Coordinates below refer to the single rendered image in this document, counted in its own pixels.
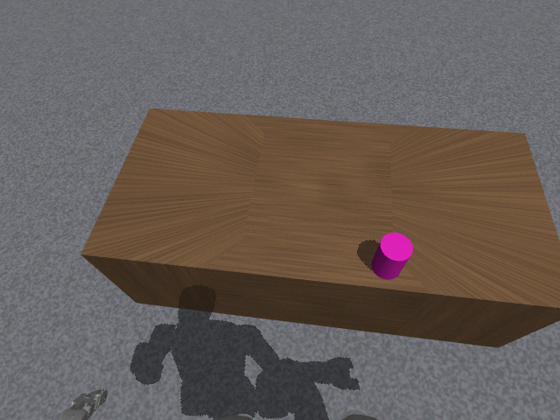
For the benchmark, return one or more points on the left robot hand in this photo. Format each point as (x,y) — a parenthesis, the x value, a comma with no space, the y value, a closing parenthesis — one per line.
(84,405)

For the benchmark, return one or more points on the can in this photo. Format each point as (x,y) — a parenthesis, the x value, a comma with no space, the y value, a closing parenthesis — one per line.
(392,254)

